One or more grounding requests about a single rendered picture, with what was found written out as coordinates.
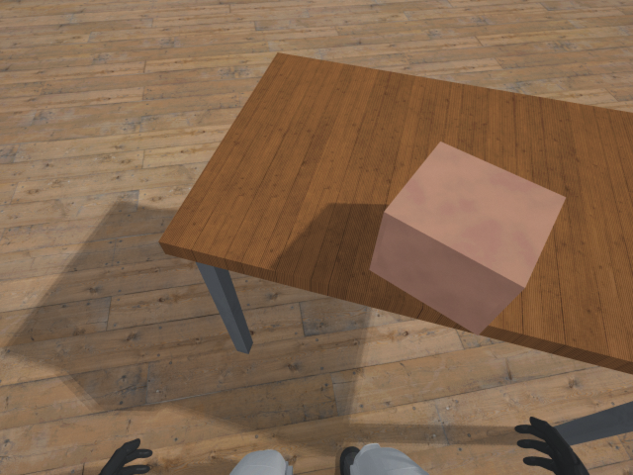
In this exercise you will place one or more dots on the carton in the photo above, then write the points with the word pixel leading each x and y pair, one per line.
pixel 463 236

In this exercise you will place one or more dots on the left robot hand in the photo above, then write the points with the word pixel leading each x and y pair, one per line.
pixel 123 455

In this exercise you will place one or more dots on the left robot thigh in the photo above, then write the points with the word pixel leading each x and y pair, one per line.
pixel 262 462

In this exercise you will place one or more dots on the table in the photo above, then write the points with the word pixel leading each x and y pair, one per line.
pixel 296 191

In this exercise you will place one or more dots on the right robot hand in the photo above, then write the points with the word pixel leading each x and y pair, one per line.
pixel 564 461

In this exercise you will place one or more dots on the right robot thigh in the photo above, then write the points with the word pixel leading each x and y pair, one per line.
pixel 385 461

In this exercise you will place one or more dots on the robot thigh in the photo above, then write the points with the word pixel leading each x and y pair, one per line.
pixel 385 461
pixel 262 462

